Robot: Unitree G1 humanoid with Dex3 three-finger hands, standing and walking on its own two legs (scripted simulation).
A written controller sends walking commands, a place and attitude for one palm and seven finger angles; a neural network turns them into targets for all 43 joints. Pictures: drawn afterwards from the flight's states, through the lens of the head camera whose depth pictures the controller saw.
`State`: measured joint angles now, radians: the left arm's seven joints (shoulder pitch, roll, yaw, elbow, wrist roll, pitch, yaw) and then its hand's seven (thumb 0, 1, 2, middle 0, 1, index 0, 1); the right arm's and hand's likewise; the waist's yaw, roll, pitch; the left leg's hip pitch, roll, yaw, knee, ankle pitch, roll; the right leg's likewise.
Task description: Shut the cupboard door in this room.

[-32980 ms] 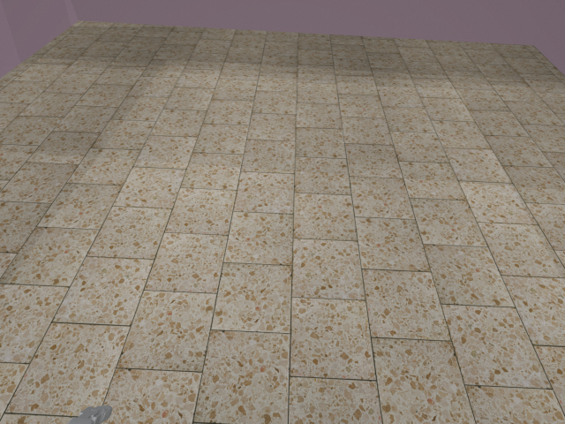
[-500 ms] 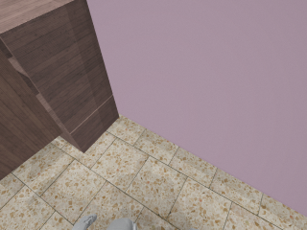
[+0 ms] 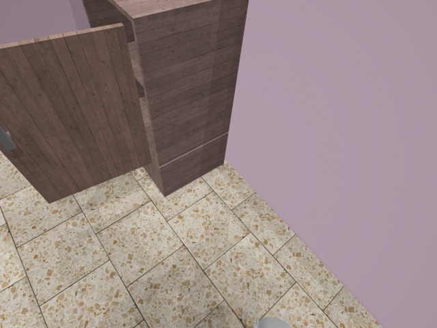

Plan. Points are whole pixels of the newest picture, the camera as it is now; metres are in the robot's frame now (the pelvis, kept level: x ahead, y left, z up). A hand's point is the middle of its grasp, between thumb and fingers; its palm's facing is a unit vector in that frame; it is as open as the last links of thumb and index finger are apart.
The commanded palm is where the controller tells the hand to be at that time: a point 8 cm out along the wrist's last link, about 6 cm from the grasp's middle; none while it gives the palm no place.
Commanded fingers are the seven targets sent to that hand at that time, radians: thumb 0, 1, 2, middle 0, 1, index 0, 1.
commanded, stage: turn to face it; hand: left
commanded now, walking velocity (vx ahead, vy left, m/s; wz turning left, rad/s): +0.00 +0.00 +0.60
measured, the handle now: out of the picture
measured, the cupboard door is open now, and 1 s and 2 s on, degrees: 84 84 84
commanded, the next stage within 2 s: take the last steps up to it in 0.80 s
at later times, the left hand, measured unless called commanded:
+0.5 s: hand out of the picture +0.04 +0.14 -0.14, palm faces +0.29 -0.92 -0.27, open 7.4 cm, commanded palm none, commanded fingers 0.00 0.90 0.90 -0.20 -0.30 -0.20 -0.30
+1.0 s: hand out of the picture -0.13 +0.18 -0.18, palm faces +0.53 -0.81 -0.25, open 7.4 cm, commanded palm none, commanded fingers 0.00 0.90 0.90 -0.20 -0.30 -0.20 -0.30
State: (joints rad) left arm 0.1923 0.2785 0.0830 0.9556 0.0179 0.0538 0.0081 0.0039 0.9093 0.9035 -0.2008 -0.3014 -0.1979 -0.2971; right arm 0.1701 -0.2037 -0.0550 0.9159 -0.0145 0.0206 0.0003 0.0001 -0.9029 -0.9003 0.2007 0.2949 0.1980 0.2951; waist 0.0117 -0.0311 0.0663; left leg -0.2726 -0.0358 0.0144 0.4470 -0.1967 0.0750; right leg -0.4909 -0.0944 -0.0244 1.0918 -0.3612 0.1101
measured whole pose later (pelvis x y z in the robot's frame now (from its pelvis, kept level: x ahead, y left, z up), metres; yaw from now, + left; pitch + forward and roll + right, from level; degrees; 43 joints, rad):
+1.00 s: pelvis -0.05 -0.03 +0.00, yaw +29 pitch -1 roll -1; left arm 0.23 0.27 0.06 1.02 0.02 0.05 0.01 0.00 0.91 0.90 -0.20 -0.30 -0.20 -0.30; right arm 0.12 -0.17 -0.03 0.96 -0.01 0.01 -0.01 0.00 -0.90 -0.90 0.20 0.30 0.20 0.30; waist 0.05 -0.03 0.08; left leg -0.16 -0.02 0.01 0.42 -0.24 0.05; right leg -0.42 -0.10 -0.04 1.03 -0.41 0.09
